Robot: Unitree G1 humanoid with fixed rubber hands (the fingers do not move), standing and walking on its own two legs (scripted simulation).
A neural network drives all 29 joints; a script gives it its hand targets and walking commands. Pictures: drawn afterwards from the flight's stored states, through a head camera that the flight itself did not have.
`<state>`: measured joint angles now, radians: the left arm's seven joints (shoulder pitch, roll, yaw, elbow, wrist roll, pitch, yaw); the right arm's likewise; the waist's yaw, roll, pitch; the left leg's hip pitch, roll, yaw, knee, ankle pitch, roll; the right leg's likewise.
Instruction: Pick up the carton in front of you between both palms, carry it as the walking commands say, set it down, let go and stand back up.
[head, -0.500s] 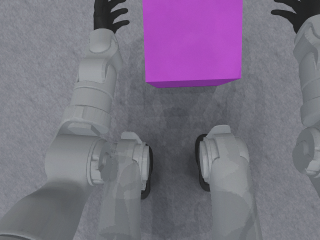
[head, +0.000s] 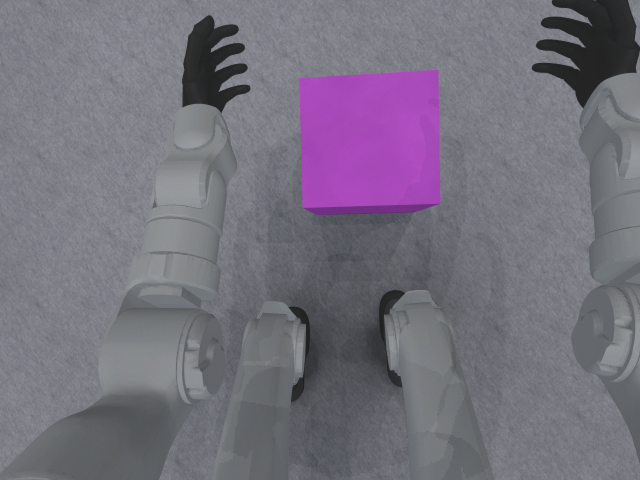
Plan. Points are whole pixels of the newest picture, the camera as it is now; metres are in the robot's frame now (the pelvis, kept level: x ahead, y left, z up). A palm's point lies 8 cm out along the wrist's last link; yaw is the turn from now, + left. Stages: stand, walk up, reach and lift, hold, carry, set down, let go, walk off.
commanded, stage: set down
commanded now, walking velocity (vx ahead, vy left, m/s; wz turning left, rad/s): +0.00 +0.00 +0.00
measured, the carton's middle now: (366, 156) +0.51 -0.07 -0.43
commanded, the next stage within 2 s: let go in 0.22 s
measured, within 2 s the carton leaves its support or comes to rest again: neither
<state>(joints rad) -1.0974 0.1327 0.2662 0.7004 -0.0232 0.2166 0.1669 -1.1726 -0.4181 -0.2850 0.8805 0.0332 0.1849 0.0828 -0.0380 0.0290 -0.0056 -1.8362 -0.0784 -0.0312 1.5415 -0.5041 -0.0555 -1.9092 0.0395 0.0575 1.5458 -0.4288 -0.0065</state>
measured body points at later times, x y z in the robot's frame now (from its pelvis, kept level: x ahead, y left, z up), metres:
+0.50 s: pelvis +0.04 -0.01 +0.13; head +0.32 -0.05 +0.49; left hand +0.48 +0.14 +0.01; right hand +0.46 -0.29 +0.01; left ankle +0.08 +0.13 -0.52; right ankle +0.10 -0.11 -0.52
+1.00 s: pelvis +0.10 +0.01 +0.22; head +0.20 +0.01 +0.66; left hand +0.33 +0.23 +0.13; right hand +0.30 -0.24 +0.13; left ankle +0.08 +0.13 -0.52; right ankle +0.10 -0.11 -0.52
